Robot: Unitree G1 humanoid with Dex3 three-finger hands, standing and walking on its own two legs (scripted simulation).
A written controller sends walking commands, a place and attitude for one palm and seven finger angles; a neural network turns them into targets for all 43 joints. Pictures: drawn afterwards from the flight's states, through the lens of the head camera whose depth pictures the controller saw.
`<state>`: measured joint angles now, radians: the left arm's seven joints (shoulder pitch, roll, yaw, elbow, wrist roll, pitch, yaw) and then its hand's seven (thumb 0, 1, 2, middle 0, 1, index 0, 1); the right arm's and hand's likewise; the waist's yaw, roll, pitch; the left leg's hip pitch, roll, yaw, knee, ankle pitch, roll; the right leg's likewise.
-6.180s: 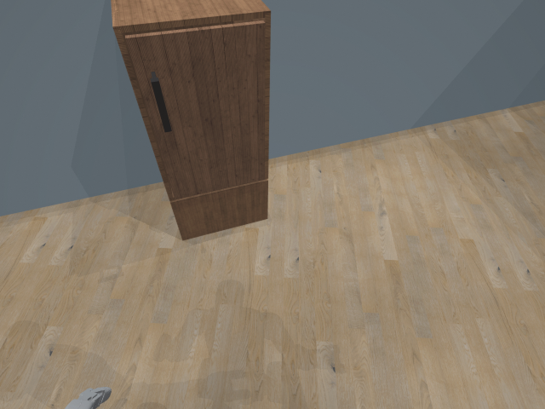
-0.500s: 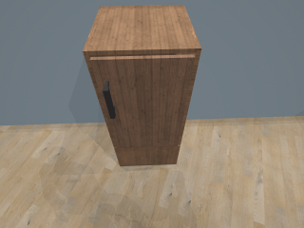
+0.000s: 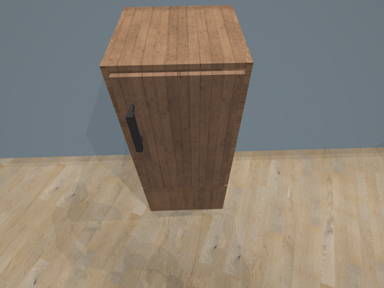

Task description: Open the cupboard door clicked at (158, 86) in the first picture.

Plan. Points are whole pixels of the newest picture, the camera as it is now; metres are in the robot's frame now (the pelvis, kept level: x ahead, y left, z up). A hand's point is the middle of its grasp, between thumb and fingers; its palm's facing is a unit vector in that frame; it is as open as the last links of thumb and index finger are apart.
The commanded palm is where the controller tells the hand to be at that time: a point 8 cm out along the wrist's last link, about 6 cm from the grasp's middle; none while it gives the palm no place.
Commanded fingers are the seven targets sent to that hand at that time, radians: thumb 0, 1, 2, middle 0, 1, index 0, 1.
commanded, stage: raise the hand with hooked fingers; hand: left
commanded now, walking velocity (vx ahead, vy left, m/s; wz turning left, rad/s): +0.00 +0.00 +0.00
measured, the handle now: (136, 129) +0.56 +0.22 -0.05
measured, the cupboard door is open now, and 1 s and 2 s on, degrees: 0 0 0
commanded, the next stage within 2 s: none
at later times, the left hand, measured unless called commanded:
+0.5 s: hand out of the picture +0.12 +0.20 -0.08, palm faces +0.23 -0.97 -0.06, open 9.3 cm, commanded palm +0.13 +0.25 -0.06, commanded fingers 0.00 0.25 0.62 -0.25 -0.72 -0.25 -0.72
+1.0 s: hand (83, 264) +0.17 +0.25 -0.06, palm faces +0.09 -0.99 -0.08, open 12.3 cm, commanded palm +0.15 +0.30 -0.05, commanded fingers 0.00 -0.34 0.37 -0.29 -1.10 -0.29 -1.10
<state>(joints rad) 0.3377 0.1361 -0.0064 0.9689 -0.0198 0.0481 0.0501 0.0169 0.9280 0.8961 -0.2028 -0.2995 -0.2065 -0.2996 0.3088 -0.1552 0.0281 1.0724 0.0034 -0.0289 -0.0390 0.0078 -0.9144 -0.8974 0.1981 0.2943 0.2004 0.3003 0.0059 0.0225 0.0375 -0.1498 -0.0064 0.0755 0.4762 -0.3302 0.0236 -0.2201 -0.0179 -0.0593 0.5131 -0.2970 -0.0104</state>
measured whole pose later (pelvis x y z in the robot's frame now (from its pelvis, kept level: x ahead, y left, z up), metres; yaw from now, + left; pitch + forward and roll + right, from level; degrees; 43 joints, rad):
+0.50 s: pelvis -0.05 -0.04 -0.10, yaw +3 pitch +16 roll -1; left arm 0.43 0.20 0.26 0.14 -0.27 -0.56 -0.29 0.01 0.47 0.71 -0.24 -0.58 -0.24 -0.58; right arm 0.10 -0.27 -0.06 0.48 0.00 -0.23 -0.03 0.01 -0.91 -0.90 0.20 0.29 0.20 0.30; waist 0.06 -0.05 -0.12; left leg -0.92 0.03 -0.03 1.23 -0.58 -0.03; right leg -0.94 -0.02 -0.15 1.20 -0.53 -0.08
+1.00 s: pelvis -0.07 +0.01 -0.10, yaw +2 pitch +17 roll -3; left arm 0.21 0.29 0.31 0.21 -0.31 -0.47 -0.34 0.00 -0.12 0.46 -0.27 -0.95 -0.27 -0.95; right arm 0.29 -0.29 -0.01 0.59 0.03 -0.22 -0.06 0.02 -0.90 -0.90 0.20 0.30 0.20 0.30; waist -0.01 0.01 -0.13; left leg -0.97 0.01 0.01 1.21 -0.55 0.04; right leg -0.98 -0.03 -0.11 1.14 -0.47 -0.02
